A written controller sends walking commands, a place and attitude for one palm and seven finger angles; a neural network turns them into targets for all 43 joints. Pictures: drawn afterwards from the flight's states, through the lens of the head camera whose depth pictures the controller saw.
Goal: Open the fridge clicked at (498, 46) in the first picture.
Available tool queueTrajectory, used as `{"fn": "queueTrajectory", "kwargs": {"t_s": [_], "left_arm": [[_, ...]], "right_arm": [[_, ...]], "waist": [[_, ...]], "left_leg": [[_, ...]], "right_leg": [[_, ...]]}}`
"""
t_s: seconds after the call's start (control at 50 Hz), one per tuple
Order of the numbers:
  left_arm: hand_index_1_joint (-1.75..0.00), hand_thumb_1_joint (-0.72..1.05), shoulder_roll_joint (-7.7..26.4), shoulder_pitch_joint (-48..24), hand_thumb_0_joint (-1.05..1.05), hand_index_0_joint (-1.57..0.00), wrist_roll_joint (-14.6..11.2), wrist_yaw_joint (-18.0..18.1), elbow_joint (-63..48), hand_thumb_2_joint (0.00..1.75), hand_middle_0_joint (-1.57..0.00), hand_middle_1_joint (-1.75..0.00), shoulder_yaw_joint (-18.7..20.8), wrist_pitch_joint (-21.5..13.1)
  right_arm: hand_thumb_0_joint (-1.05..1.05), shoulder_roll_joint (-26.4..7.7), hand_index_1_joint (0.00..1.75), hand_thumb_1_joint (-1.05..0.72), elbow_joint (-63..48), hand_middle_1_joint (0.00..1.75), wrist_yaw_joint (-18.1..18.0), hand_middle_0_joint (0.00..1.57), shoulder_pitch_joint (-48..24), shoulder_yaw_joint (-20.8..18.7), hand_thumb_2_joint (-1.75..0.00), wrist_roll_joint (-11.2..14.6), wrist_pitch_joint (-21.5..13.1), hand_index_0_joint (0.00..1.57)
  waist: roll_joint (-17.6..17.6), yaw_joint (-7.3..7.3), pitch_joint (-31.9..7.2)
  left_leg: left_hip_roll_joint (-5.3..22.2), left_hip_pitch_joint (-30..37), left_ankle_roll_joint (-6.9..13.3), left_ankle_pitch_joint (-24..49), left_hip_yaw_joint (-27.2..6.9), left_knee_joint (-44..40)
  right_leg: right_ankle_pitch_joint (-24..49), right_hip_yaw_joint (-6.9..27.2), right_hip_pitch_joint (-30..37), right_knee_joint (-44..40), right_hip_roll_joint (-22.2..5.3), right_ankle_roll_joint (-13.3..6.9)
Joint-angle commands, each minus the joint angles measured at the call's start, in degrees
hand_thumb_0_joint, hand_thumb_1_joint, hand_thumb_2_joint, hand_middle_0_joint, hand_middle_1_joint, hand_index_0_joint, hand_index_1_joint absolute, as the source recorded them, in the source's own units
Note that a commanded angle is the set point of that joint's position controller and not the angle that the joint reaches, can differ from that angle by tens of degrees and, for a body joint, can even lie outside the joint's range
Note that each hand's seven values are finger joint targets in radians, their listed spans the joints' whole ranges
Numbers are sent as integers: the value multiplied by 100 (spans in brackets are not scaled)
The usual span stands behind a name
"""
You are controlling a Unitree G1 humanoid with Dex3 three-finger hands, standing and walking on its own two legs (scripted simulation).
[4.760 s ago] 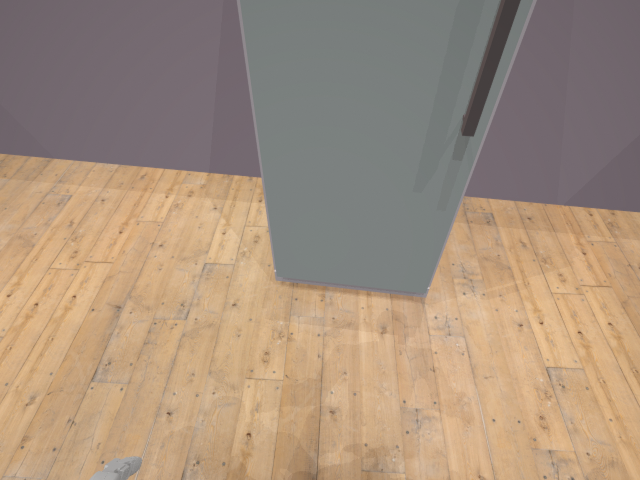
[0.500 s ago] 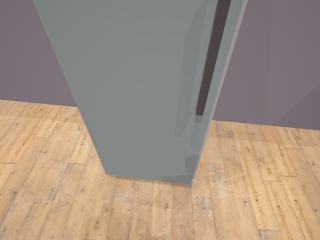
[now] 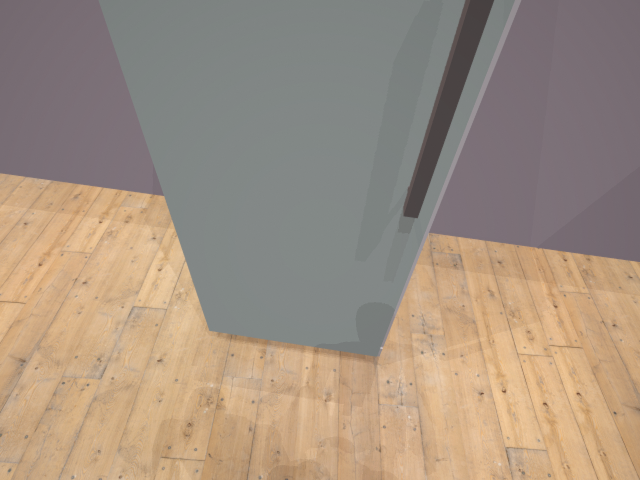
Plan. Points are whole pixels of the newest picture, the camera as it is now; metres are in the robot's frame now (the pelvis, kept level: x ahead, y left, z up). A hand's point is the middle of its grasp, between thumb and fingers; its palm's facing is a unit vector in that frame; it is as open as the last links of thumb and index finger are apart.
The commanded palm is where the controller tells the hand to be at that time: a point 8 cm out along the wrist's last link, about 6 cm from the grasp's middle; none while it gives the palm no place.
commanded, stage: look again from close up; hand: right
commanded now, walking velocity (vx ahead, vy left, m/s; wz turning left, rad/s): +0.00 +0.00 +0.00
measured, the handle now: (449, 80) +0.57 -0.12 +0.24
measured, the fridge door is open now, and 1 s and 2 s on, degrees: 0 0 0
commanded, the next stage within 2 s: shuffle to correct the standing spot in 0.64 s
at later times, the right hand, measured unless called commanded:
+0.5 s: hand out of the picture +0.03 -0.16 -0.17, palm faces +0.00 +0.98 -0.22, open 7.4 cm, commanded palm none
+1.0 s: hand out of the picture +0.04 -0.16 -0.18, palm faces +0.05 +0.98 -0.20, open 7.4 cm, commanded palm none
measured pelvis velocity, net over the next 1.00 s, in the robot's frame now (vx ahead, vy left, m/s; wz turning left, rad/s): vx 0.04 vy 0.02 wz -0.04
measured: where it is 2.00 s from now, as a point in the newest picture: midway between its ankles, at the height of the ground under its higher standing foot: outside the picture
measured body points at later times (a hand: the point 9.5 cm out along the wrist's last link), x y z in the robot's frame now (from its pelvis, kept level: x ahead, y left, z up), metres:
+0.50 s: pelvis +0.01 +0.02 +0.00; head +0.03 +0.02 +0.45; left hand +0.04 +0.25 -0.16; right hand +0.03 -0.21 -0.15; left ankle -0.01 +0.14 -0.73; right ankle +0.00 -0.13 -0.73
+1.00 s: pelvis +0.04 +0.02 -0.01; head +0.06 +0.01 +0.44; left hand +0.04 +0.25 -0.16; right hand +0.04 -0.22 -0.17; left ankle -0.01 +0.14 -0.73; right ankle +0.00 -0.13 -0.73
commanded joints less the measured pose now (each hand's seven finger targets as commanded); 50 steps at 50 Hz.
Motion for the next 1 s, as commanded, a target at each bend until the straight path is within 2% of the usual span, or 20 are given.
{"fn": "queueTrajectory", "kwargs": {"t_s": [0.0, 0.04, 0.14, 0.2, 0.24, 0.38, 0.5, 0.62, 0.72, 0.74, 0.76, 0.8, 0.84, 0.9, 0.96, 0.98], "left_arm": [[-30, 90, 563, 259, 0, -20, -18, 37, -166, 90, -20, -30, 99, -157], [-30, 90, 576, 226, 0, -20, -29, 49, -142, 90, -20, -30, 98, -169], [-30, 90, 574, 140, 0, -20, -34, 75, -68, 90, -20, -30, 112, -175], [-30, 90, 557, 72, 0, -20, -33, 86, -43, 90, -20, -30, 110, -165], [-30, 90, 592, 51, 0, -20, -34, 91, -34, 90, -20, -30, 117, -168], [-30, 90, 642, -81, 0, -20, -25, 96, -39, 90, -20, -30, 132, -149], [-30, 90, 764, -174, 0, -20, -22, 101, -36, 90, -20, -30, 144, -169], [-30, 90, 825, -255, 0, -20, -22, 105, -19, 90, -20, -30, 158, -174], [-30, 90, 870, -305, 0, -20, -21, 102, -4, 90, -20, -30, 151, -167], [-30, 90, 676, -194, 0, -20, -5, 85, 52, 90, -20, -30, 99, -144], [-30, 90, 623, -148, 0, -20, 10, 70, 75, 90, -20, -30, 87, -114], [-30, 90, 616, -110, 0, -20, 40, 39, 49, 90, -20, -30, 99, -74], [-30, 90, 609, -34, 0, -20, 58, 19, 20, 90, -20, -30, 104, -60], [-30, 90, 593, 69, 0, -20, 65, 13, -16, 90, -20, -30, 115, -94], [-30, 90, 579, 202, 0, -20, 57, 35, 1, 90, -20, -30, 129, -148], [-30, 90, 587, 266, 0, -20, 53, 48, 24, 90, -20, -30, 137, -168]], "right_arm": [[0, -700, 30, -90, -216, 30, -16, 20, 239, -184, -90, 23, -112, 20], [0, -728, 30, -90, -200, 30, -21, 20, 266, -193, -90, 16, -127, 20], [0, -731, 30, -90, -129, 30, -25, 20, 281, -224, -90, 5, -136, 20], [0, -714, 30, -90, -90, 30, -19, 20, 299, -222, -90, 10, -124, 20], [0, -747, 30, -90, -101, 30, -20, 20, 283, -233, -90, 3, -131, 20], [0, -811, 30, -90, -109, 30, -7, 20, 185, -260, -90, 2, -133, 20], [0, -902, 30, -90, -138, 30, 5, 20, 116, -296, -90, 7, -146, 20], [0, -967, 30, -90, -171, 30, 8, 20, 51, -317, -90, 1, -146, 20], [0, -1014, 30, -90, -177, 30, 19, 20, -42, -321, -90, 2, -135, 20], [0, -826, 30, -90, -133, 30, 12, 20, 59, -289, -90, 3, -107, 20], [0, -779, 30, -90, -97, 30, 18, 20, 115, -281, -90, -6, -76, 20], [0, -817, 30, -90, -99, 30, 46, 20, 175, -296, -90, -21, -33, 20], [0, -857, 30, -90, -142, 30, 71, 20, 192, -331, -90, -31, -10, 20], [0, -846, 30, -90, -164, 30, 99, 20, 305, -370, -90, -23, -33, 20], [0, -784, 30, -90, -122, 30, 104, 20, 501, -400, -90, -25, -77, 20], [0, -774, 30, -90, -101, 30, 105, 20, 558, -405, -90, -17, -86, 20]], "waist": [[253, -50, 107], [197, -63, 21], [156, -75, 23], [93, -85, 89], [63, -86, 50], [199, -85, 137], [156, -100, -59], [133, -121, -79], [160, -120, -11], [177, -109, -91], [233, -111, -3], [334, -112, 218], [307, -87, 434], [253, -81, 524], [213, -84, 424], [94, -73, 346]], "left_leg": [[211, -354, 322, 331, -315, -773], [224, -210, 324, 769, -289, -706], [226, -128, 336, 1196, -285, -673], [220, -187, 343, 1082, -320, -739], [222, -126, 349, 1261, -317, -726], [235, -156, 375, 1229, -365, -831], [239, 18, 380, 1513, -331, -788], [226, 71, 375, 1658, -292, -771], [222, 71, 374, 1533, -287, -835], [218, 130, 347, 1150, -221, -809], [201, 63, 347, 530, -188, -821], [201, -120, 394, -648, -244, -951], [197, -254, 440, -1224, -225, -960], [207, -287, 480, -1148, -97, -777], [196, -117, 508, -438, 50, -444], [192, -86, 507, -169, 141, -287]], "right_leg": [[514, 381, 123, -566, -303, -189], [750, 357, 172, -511, -335, -183], [948, 309, 221, -481, -364, -150], [855, 309, 232, -523, -365, -140], [963, 301, 262, -481, -376, -138], [872, 300, 258, -512, -373, -115], [1106, 309, 358, -526, -406, -119], [1287, 315, 450, -561, -442, -131], [1188, 332, 409, -633, -451, -132], [928, 311, 380, -597, -428, -116], [507, 296, 276, -565, -388, -119], [-240, 273, 27, -487, -313, -153], [-607, 297, -203, -395, -259, -185], [-352, 333, -335, -167, -268, -245], [315, 336, -335, 154, -330, -299], [574, 334, -258, 227, -367, -314]]}}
